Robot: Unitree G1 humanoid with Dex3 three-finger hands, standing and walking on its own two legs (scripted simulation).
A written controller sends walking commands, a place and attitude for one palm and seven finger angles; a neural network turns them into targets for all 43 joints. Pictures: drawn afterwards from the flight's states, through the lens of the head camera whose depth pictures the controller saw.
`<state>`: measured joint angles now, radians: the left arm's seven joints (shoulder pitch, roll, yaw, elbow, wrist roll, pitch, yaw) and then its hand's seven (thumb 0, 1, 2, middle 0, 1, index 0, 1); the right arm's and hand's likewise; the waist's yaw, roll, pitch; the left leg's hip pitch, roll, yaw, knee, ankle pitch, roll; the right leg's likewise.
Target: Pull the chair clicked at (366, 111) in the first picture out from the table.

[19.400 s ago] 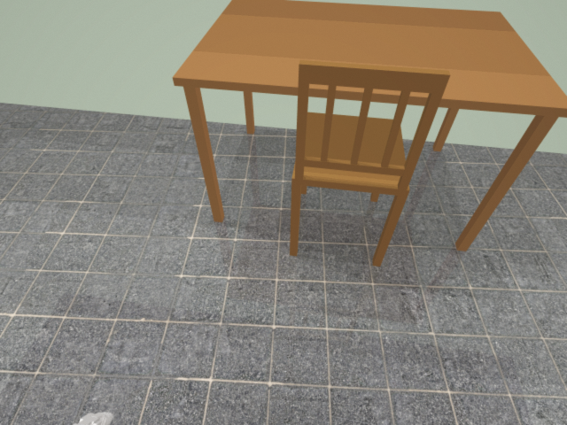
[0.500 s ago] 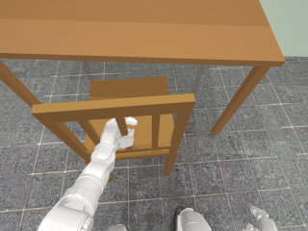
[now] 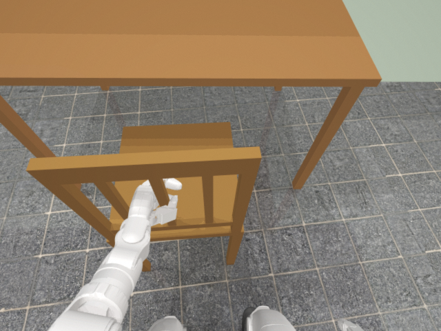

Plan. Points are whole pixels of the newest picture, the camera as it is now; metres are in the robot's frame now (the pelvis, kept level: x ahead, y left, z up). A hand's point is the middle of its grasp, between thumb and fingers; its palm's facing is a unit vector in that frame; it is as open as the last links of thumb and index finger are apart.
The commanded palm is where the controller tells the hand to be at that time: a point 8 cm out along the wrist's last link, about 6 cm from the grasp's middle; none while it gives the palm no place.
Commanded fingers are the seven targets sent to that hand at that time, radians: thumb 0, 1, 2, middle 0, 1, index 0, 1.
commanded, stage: step backward, pulling the chair out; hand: left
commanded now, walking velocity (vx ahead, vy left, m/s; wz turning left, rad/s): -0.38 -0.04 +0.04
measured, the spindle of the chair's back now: (164, 202) +0.37 +0.12 -0.09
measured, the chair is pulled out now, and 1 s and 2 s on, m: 0.23 0.37 0.61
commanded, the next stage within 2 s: stop walking, hand still on the chair in 1.76 s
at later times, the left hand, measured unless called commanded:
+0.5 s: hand (166, 240) +0.28 +0.10 -0.06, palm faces -0.03 -0.99 -0.16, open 5.3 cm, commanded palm +0.26 +0.16 -0.06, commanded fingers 0.00 0.90 0.90 -0.50 -1.45 -0.50 -1.45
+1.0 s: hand (164, 279) +0.21 +0.10 -0.06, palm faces +0.00 -0.99 -0.16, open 5.3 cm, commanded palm +0.19 +0.16 -0.06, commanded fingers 0.00 0.90 0.90 -0.50 -1.45 -0.50 -1.45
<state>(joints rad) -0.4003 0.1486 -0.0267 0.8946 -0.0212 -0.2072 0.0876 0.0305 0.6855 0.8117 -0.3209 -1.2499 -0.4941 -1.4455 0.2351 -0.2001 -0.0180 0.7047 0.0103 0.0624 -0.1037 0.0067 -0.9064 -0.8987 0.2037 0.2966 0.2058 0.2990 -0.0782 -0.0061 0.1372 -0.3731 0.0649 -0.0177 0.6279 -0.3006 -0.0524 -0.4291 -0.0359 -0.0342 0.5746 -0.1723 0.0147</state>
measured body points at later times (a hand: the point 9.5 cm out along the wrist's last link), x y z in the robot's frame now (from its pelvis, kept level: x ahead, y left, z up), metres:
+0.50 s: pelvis -0.07 -0.02 +0.00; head +0.03 -0.02 +0.44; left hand +0.28 +0.16 -0.05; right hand +0.04 -0.26 -0.13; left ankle -0.01 +0.14 -0.72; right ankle -0.01 -0.13 -0.72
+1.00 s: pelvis -0.14 -0.02 +0.01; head -0.05 -0.03 +0.44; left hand +0.21 +0.15 -0.05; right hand -0.04 -0.29 -0.12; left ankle -0.14 +0.11 -0.71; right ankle -0.08 -0.14 -0.72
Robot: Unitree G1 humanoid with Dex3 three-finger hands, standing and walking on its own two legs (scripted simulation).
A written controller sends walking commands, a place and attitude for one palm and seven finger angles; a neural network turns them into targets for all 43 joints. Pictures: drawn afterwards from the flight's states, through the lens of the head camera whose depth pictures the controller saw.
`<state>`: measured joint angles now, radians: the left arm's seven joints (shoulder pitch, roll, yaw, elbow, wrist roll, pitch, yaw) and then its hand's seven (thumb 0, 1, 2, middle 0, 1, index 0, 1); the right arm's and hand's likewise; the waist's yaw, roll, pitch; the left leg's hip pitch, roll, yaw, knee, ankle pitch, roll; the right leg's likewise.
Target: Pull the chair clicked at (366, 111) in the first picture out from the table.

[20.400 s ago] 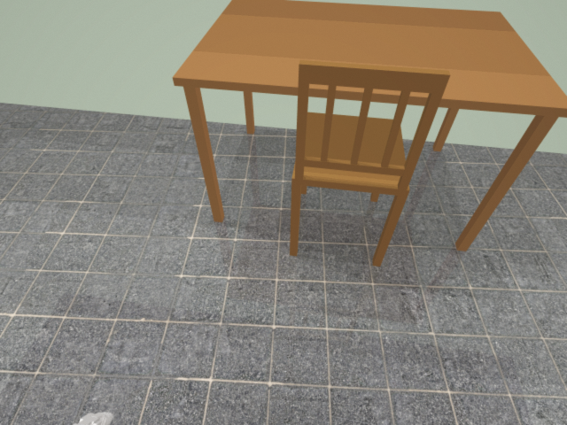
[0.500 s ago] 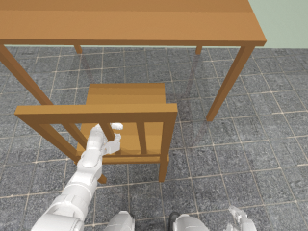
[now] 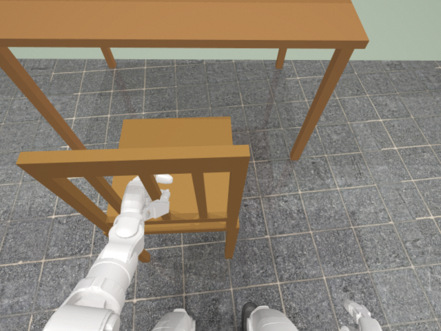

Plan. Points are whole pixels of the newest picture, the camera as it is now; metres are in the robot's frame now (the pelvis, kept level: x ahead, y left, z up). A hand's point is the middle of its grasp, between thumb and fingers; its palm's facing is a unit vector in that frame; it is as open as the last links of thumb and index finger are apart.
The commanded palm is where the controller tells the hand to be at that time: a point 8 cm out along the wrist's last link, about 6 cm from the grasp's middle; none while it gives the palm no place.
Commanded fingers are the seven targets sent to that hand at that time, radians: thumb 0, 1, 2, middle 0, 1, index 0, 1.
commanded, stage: step backward, pulling the chair out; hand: left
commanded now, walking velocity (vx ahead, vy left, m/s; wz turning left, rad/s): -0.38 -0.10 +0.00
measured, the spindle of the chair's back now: (157, 197) +0.38 +0.13 -0.09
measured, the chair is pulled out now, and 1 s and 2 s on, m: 0.37 0.61 0.66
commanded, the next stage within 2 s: stop walking, hand still on the chair in 0.76 s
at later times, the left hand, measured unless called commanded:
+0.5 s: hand (160, 259) +0.25 +0.11 -0.06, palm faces -0.03 -0.99 -0.15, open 5.2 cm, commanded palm +0.23 +0.17 -0.06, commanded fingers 0.00 0.90 0.90 -0.50 -1.45 -0.50 -1.45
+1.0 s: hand out of the picture +0.12 +0.11 -0.06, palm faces -0.02 -0.99 -0.14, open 5.2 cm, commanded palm +0.10 +0.17 -0.04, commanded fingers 0.00 0.90 0.90 -0.50 -1.45 -0.50 -1.45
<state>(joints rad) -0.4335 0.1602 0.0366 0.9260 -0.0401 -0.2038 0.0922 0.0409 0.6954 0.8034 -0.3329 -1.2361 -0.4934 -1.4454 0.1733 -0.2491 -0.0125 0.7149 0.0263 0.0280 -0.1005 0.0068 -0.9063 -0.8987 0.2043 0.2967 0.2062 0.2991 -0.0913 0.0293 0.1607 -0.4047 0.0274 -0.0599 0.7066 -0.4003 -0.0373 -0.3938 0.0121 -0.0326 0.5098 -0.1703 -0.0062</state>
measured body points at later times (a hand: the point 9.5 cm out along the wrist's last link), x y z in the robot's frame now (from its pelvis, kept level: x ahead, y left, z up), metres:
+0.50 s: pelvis -0.11 +0.00 +0.00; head -0.03 +0.00 +0.44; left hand +0.24 +0.16 -0.05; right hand -0.01 -0.27 -0.13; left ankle -0.11 +0.13 -0.73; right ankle -0.03 -0.13 -0.73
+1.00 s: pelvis -0.22 +0.00 +0.00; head -0.15 +0.00 +0.44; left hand +0.12 +0.16 -0.05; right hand -0.13 -0.27 -0.12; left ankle -0.21 +0.13 -0.73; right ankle -0.14 -0.13 -0.73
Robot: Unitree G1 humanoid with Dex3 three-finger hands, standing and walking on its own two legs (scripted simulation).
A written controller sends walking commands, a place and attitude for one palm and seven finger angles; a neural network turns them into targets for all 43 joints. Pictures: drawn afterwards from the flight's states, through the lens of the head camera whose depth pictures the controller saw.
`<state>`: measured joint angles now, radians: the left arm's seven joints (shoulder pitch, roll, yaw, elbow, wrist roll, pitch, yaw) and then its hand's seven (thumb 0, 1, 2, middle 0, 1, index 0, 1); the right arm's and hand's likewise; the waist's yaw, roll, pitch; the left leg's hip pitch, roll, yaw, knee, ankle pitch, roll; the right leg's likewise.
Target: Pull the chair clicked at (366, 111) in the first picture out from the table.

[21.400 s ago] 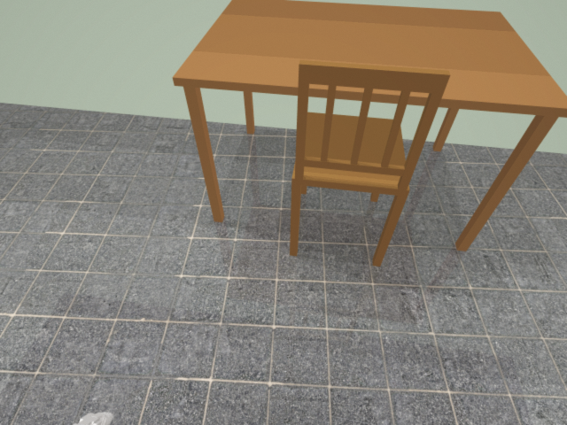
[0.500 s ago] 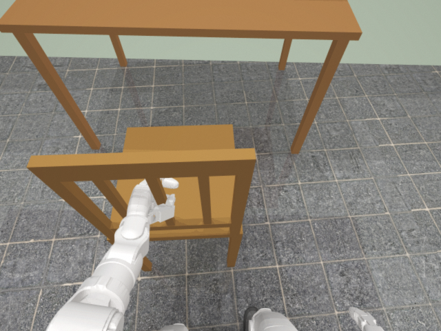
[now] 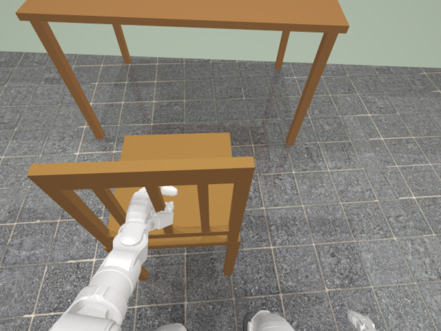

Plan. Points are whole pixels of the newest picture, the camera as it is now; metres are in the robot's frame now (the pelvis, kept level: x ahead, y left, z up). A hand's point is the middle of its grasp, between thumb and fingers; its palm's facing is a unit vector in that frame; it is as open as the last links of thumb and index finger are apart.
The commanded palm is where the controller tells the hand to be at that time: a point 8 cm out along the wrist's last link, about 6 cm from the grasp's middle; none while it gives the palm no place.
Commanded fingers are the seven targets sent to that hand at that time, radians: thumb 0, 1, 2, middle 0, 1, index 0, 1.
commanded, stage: stop walking, hand still on the chair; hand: left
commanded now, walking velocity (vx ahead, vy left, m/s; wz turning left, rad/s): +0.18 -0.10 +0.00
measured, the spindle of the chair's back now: (161, 210) +0.36 +0.14 -0.09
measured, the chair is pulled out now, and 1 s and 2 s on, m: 0.61 0.66 0.66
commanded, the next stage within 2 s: open the thumb and straighten the fingers in 0.76 s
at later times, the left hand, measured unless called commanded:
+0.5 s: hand (162, 236) +0.29 +0.12 -0.06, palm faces +0.01 -0.99 -0.15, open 5.3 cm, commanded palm +0.27 +0.17 -0.04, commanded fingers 0.00 0.90 0.90 -0.50 -1.45 -0.50 -1.45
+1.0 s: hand (161, 235) +0.30 +0.12 -0.06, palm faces +0.03 -0.99 -0.11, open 5.7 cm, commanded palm +0.27 +0.17 -0.04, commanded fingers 0.00 -0.07 0.43 -0.50 -1.45 -0.50 -1.45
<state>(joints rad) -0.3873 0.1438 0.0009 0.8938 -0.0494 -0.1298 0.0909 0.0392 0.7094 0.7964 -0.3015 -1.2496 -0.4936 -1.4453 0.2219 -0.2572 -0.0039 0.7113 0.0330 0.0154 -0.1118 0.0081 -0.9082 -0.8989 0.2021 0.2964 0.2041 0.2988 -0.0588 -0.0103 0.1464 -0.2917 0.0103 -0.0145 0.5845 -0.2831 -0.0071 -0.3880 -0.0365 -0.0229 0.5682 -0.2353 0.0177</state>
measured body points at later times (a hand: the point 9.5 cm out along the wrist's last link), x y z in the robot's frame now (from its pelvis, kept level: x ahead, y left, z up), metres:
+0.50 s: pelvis +0.03 -0.01 +0.01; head +0.06 -0.02 +0.46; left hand +0.29 +0.17 -0.05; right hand +0.15 -0.27 -0.10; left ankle +0.01 +0.13 -0.73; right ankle +0.07 -0.13 -0.73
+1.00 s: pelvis +0.04 -0.01 +0.00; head +0.07 -0.01 +0.45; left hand +0.29 +0.17 -0.05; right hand +0.17 -0.25 -0.10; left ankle +0.01 +0.13 -0.73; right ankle +0.07 -0.13 -0.73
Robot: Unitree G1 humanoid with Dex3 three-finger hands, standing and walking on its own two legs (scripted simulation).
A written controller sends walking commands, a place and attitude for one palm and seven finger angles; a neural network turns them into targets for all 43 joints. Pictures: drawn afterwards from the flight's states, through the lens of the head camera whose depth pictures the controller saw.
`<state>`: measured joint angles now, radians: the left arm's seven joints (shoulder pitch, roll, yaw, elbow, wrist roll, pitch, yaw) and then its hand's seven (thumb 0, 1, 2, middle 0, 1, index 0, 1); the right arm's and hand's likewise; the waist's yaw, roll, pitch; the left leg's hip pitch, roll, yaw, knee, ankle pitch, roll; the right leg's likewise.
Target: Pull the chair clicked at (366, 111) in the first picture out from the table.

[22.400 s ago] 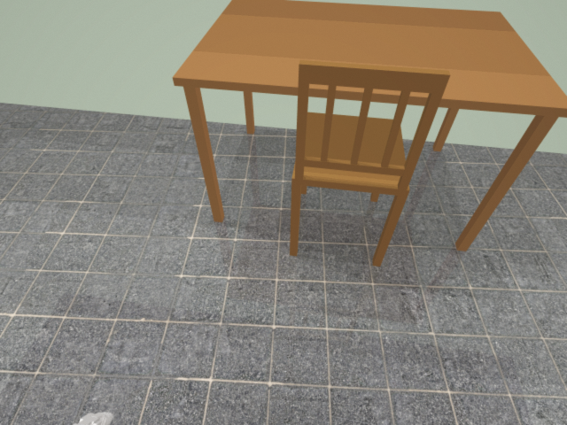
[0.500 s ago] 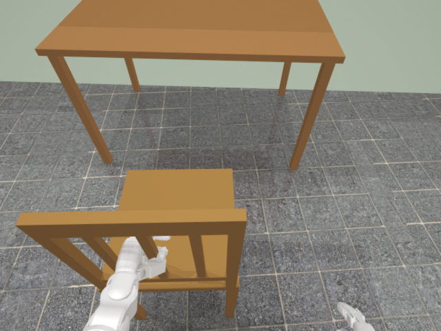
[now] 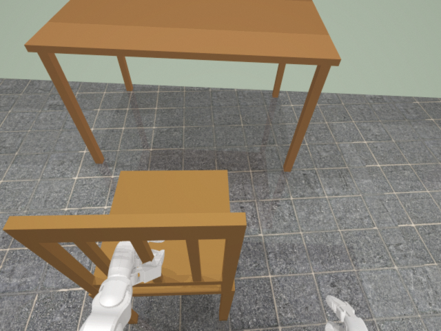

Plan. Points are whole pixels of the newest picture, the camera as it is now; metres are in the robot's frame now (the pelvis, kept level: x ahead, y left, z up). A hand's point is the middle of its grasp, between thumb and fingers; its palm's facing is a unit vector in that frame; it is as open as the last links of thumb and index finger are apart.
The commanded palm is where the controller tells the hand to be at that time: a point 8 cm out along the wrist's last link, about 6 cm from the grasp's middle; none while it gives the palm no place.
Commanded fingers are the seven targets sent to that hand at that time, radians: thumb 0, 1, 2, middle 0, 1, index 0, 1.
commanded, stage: open the thumb and straighten the fingers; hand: left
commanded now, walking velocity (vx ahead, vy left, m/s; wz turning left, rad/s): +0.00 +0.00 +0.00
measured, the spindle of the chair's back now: (149, 260) +0.28 +0.15 -0.09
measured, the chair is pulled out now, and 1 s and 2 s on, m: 0.66 0.66 0.66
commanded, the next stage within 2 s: draw the fingers out of the gap in 0.60 s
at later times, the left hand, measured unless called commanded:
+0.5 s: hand (149, 261) +0.27 +0.15 -0.07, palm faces +0.03 -0.99 -0.14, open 16.3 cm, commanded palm +0.25 +0.20 -0.05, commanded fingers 0.00 -0.55 0.20 0.00 0.00 0.00 0.00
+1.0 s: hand (141, 293) +0.21 +0.15 -0.07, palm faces +0.03 -0.99 -0.14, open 17.5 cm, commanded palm +0.19 +0.20 -0.05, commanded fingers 0.00 -0.55 0.20 0.00 0.00 0.00 0.00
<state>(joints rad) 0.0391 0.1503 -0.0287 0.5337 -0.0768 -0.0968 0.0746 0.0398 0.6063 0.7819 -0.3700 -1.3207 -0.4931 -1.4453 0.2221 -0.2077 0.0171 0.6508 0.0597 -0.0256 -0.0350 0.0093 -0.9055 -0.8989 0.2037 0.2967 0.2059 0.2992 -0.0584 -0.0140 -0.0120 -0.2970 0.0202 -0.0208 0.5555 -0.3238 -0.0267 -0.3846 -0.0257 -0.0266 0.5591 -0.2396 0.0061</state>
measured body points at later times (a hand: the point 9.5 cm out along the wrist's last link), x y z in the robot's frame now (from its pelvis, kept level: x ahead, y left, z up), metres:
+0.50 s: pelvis +0.01 +0.01 -0.03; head +0.06 +0.00 +0.42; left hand +0.26 +0.20 -0.06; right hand +0.17 -0.24 -0.13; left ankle -0.02 +0.14 -0.73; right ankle +0.03 -0.12 -0.73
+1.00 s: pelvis +0.01 +0.01 -0.04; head +0.06 +0.00 +0.40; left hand +0.20 +0.20 -0.06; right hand +0.18 -0.24 -0.12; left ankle -0.02 +0.14 -0.73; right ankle +0.03 -0.12 -0.73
